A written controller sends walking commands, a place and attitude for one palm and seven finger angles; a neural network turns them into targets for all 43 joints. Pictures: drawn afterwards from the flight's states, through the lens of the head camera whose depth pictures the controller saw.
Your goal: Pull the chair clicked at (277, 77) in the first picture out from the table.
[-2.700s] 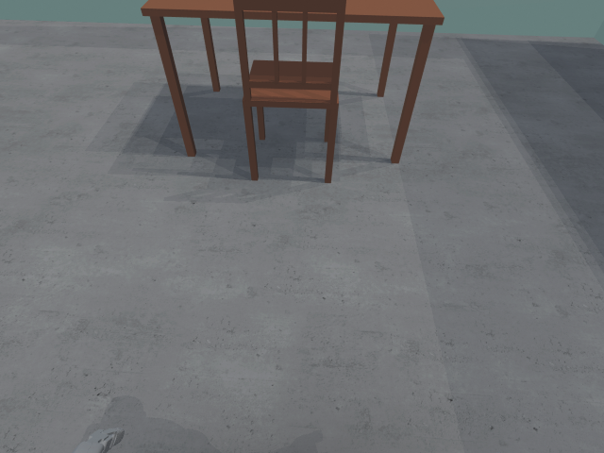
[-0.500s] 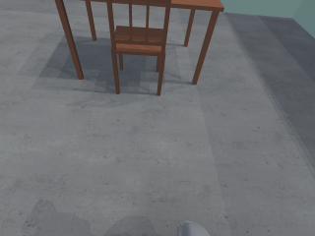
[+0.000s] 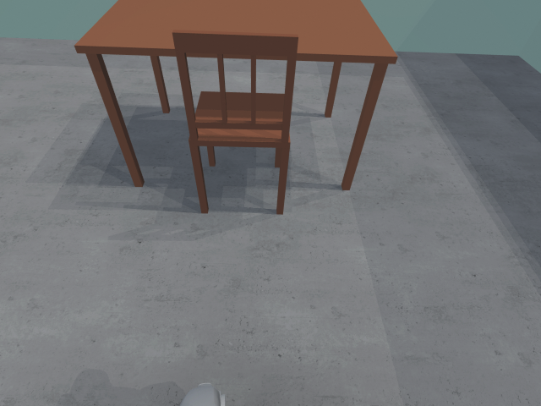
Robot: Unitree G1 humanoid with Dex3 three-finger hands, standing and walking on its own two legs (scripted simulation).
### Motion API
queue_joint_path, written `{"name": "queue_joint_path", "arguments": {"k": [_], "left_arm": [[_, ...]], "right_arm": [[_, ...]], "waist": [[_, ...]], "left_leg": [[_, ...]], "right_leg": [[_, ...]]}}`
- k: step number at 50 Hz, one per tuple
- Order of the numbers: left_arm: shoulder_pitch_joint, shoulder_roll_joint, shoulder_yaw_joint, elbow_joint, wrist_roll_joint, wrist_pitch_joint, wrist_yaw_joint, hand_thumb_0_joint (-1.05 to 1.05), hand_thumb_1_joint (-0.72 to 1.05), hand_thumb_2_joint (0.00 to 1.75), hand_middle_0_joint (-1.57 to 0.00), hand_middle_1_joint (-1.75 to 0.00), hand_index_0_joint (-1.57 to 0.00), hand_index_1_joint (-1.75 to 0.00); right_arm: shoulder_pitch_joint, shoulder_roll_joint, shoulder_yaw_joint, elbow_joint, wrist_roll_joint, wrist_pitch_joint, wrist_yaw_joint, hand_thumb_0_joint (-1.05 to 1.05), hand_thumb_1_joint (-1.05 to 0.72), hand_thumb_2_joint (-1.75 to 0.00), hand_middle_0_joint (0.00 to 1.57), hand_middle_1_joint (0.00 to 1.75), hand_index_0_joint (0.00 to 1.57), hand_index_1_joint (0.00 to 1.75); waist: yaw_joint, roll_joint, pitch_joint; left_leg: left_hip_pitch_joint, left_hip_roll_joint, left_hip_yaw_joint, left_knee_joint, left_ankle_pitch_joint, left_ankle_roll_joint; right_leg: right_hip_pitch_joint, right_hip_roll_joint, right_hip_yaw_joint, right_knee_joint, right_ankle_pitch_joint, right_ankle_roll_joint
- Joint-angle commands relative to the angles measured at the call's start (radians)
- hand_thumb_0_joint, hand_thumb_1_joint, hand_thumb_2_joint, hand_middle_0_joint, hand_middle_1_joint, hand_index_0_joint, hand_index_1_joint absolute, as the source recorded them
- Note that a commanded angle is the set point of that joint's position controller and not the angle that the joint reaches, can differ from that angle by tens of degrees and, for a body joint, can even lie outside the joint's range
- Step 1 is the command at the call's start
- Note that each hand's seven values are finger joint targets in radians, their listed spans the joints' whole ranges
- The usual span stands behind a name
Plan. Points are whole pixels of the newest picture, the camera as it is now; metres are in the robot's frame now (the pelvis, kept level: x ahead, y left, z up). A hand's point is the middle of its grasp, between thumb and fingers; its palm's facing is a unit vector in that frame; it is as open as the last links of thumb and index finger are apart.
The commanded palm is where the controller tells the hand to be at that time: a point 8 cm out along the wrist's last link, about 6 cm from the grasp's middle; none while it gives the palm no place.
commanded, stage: walk to a spot facing it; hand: left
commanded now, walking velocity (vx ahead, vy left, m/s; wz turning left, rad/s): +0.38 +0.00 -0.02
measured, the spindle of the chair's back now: (222, 89) +1.12 +0.23 -0.11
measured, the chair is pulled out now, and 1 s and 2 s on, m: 0.00 0.00 0.00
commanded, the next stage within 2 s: turn to face it in 0.62 s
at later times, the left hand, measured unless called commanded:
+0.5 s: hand (153, 335) +0.28 +0.24 -0.17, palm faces -0.04 -0.99 -0.15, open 7.4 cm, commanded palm none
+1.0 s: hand (229, 236) +0.51 +0.13 -0.15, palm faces -0.20 -0.96 -0.21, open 7.2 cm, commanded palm none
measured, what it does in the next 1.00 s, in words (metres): walks ahead: left foot, then right foot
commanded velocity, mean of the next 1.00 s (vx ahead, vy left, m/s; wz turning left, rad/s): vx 0.21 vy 0.00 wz -0.13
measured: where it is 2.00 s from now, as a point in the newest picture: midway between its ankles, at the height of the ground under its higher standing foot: (276, 358)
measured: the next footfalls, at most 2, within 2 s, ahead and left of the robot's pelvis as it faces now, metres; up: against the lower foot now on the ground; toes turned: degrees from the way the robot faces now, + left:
left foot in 0.14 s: +0.21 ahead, +0.14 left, +0.00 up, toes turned +10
right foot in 0.74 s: +0.43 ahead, -0.11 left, +0.00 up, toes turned -23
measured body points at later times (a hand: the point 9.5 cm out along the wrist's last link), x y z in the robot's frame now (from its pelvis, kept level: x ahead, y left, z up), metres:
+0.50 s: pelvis +0.21 +0.06 +0.01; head +0.22 +0.08 +0.46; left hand +0.28 +0.29 -0.16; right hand +0.15 -0.16 -0.14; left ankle +0.17 +0.14 -0.74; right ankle +0.27 -0.10 -0.65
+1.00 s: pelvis +0.37 -0.03 +0.00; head +0.38 -0.04 +0.45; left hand +0.52 +0.18 -0.14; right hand +0.34 -0.25 -0.16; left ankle +0.42 +0.12 -0.67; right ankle +0.39 -0.09 -0.74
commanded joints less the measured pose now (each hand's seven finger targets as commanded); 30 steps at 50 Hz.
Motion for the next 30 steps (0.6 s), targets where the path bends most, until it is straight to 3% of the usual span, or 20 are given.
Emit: {"name": "queue_joint_path", "arguments": {"k": [1,3,4,5,6,7,8,9,10,11,12,14,16,22,25,28,30], "left_arm": [[0.087,0.114,0.013,-0.025,0.004,-0.024,0.001,0.00,0.90,0.90,-0.20,-0.30,-0.20,-0.30],[0.111,0.128,0.017,-0.020,0.005,-0.021,0.002,0.00,0.90,0.90,-0.20,-0.30,-0.20,-0.30],[0.114,0.131,0.019,-0.017,0.005,-0.019,0.004,0.00,0.90,0.90,-0.20,-0.30,-0.20,-0.30],[0.114,0.136,0.020,-0.014,0.004,-0.017,0.004,0.00,0.90,0.90,-0.20,-0.30,-0.20,-0.30],[0.104,0.126,0.020,-0.016,0.000,-0.016,0.005,0.00,0.90,0.90,-0.20,-0.30,-0.20,-0.30],[0.129,0.082,0.015,-0.030,-0.008,-0.016,-0.001,0.00,0.90,0.90,-0.20,-0.30,-0.20,-0.30],[0.117,0.050,0.004,-0.056,-0.012,-0.021,-0.008,0.00,0.90,0.90,-0.20,-0.30,-0.20,-0.30],[0.074,0.096,0.015,-0.061,-0.003,-0.018,-0.001,0.00,0.90,0.90,-0.20,-0.30,-0.20,-0.30],[0.017,0.082,0.016,-0.061,-0.003,-0.013,-0.001,0.00,0.90,0.90,-0.20,-0.30,-0.20,-0.30],[-0.002,0.071,0.021,-0.052,-0.001,-0.009,-0.008,0.00,0.90,0.90,-0.20,-0.30,-0.20,-0.30],[0.001,0.052,0.021,-0.038,0.003,0.000,-0.014,0.00,0.90,0.90,-0.20,-0.30,-0.20,-0.30],[0.047,0.006,0.016,-0.021,0.008,0.025,-0.016,0.00,0.90,0.90,-0.20,-0.30,-0.20,-0.30],[0.073,-0.012,0.022,-0.018,0.013,0.044,-0.015,0.00,0.90,0.90,-0.20,-0.30,-0.20,-0.30],[-0.059,0.007,0.027,-0.079,0.013,0.069,-0.029,0.00,0.90,0.90,-0.20,-0.30,-0.20,-0.30],[-0.172,0.015,0.024,-0.126,0.011,0.069,-0.038,0.00,0.90,0.90,-0.20,-0.30,-0.20,-0.30],[-0.268,0.005,0.020,-0.166,0.009,0.063,-0.043,0.00,0.90,0.90,-0.20,-0.30,-0.20,-0.30],[-0.286,0.011,0.020,-0.182,0.006,0.060,-0.043,0.00,0.90,0.90,-0.20,-0.30,-0.20,-0.30]], "right_arm": [[-0.032,0.007,0.016,-0.056,-0.002,-0.016,0.025,0.00,-0.90,-0.90,0.20,0.30,0.20,0.30],[-0.070,-0.011,0.015,-0.071,0.001,-0.024,0.026,0.00,-0.90,-0.90,0.20,0.30,0.20,0.30],[-0.061,-0.022,0.012,-0.070,0.001,-0.029,0.024,0.00,-0.90,-0.90,0.20,0.30,0.20,0.30],[-0.009,-0.039,0.007,-0.053,-0.002,-0.035,0.019,0.00,-0.90,-0.90,0.20,0.30,0.20,0.30],[0.118,-0.075,-0.003,-0.012,-0.006,-0.043,0.011,0.00,-0.90,-0.90,0.20,0.30,0.20,0.30],[0.278,-0.183,-0.028,0.026,-0.019,-0.053,-0.001,0.00,-0.90,-0.90,0.20,0.30,0.20,0.30],[0.384,-0.267,-0.045,0.054,-0.010,-0.049,-0.010,0.00,-0.90,-0.90,0.20,0.30,0.20,0.30],[0.349,-0.234,-0.032,0.054,-0.003,-0.040,-0.017,0.00,-0.90,-0.90,0.20,0.30,0.20,0.30],[0.291,-0.192,-0.025,0.042,-0.001,-0.044,-0.024,0.00,-0.90,-0.90,0.20,0.30,0.20,0.30],[0.220,-0.144,-0.011,0.023,-0.002,-0.049,-0.026,0.00,-0.90,-0.90,0.20,0.30,0.20,0.30],[0.179,-0.108,0.000,0.015,-0.003,-0.057,-0.027,0.00,-0.90,-0.90,0.20,0.30,0.20,0.30],[0.163,-0.075,0.010,0.025,-0.001,-0.068,-0.031,0.00,-0.90,-0.90,0.20,0.30,0.20,0.30],[0.168,-0.044,0.005,0.026,0.000,-0.074,-0.035,0.00,-0.90,-0.90,0.20,0.30,0.20,0.30],[0.216,-0.060,0.015,0.045,0.005,-0.072,-0.037,0.00,-0.90,-0.90,0.20,0.30,0.20,0.30],[0.258,-0.073,0.009,0.058,0.001,-0.067,-0.038,0.00,-0.90,-0.90,0.20,0.30,0.20,0.30],[0.307,-0.080,0.006,0.073,-0.005,-0.059,-0.039,0.00,-0.90,-0.90,0.20,0.30,0.20,0.30],[0.309,-0.088,0.004,0.077,-0.008,-0.052,-0.038,0.00,-0.90,-0.90,0.20,0.30,0.20,0.30]], "waist": [[0.028,-0.123,0.127],[0.037,-0.106,0.118],[0.028,-0.085,0.107],[-0.001,-0.053,0.076],[-0.058,0.008,0.005],[-0.112,0.209,-0.122],[-0.126,0.384,-0.181],[-0.118,0.250,-0.158],[-0.103,0.212,-0.087],[-0.075,0.105,-0.015],[-0.047,0.058,0.033],[-0.004,0.049,0.050],[0.018,0.064,0.038],[0.014,0.097,0.119],[-0.015,0.087,0.145],[-0.050,0.088,0.160],[-0.050,0.109,0.162]], "left_leg": [[0.076,-0.030,0.050,-0.170,0.035,-0.006],[0.102,-0.048,0.071,-0.231,-0.008,0.005],[0.147,-0.055,0.078,-0.273,-0.014,0.011],[0.251,-0.084,0.104,-0.331,-0.015,0.017],[0.444,-0.091,0.091,-0.406,0.013,0.030],[0.701,0.104,-0.169,-0.472,0.031,0.099],[0.825,0.317,-0.453,-0.588,0.143,0.188],[0.776,0.323,-0.436,-0.612,0.086,0.211],[0.677,0.295,-0.392,-0.632,0.119,0.190],[0.588,0.271,-0.304,-0.639,0.140,0.173],[0.510,0.236,-0.218,-0.657,0.174,0.146],[0.441,0.179,-0.078,-0.678,0.231,0.106],[0.432,0.157,-0.006,-0.695,0.251,0.101],[0.492,0.155,0.078,-0.735,0.263,0.115],[0.560,0.171,0.099,-0.730,0.288,0.132],[0.612,0.178,0.142,-0.695,0.373,0.127],[0.634,0.193,0.170,-0.652,0.459,0.123]], "right_leg": [[-0.112,-0.259,0.190,-0.229,0.122,-0.103],[-0.041,-0.275,0.205,-0.195,0.191,-0.103],[-0.022,-0.281,0.200,-0.160,0.232,-0.098],[-0.028,-0.260,0.174,-0.069,0.304,-0.084],[-0.072,-0.211,0.122,0.113,0.373,-0.057],[-0.243,-0.114,0.045,0.402,0.196,0.001],[-0.450,-0.012,0.040,0.710,-0.284,0.033],[-0.490,-0.059,0.140,0.822,-0.275,0.014],[-0.525,-0.097,0.156,0.883,-0.195,0.017],[-0.530,-0.130,0.168,0.891,-0.117,0.022],[-0.501,-0.147,0.173,0.870,-0.062,0.031],[-0.452,-0.143,0.166,0.844,0.009,0.044],[-0.456,-0.144,0.161,0.812,0.056,0.054],[-0.585,-0.163,0.136,0.664,0.150,0.070],[-0.604,-0.161,0.089,0.509,0.149,0.067],[-0.574,-0.136,0.051,0.371,0.121,0.049],[-0.538,-0.120,0.037,0.311,0.090,0.028]]}}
